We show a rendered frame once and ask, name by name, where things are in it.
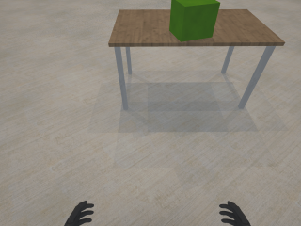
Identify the carton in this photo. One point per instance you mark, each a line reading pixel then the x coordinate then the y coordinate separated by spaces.
pixel 193 19

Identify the table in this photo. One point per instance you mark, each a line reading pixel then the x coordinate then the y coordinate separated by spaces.
pixel 150 28

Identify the robot left hand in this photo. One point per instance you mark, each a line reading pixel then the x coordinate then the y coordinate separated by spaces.
pixel 74 218

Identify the robot right hand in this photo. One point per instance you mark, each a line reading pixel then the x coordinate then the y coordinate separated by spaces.
pixel 236 213

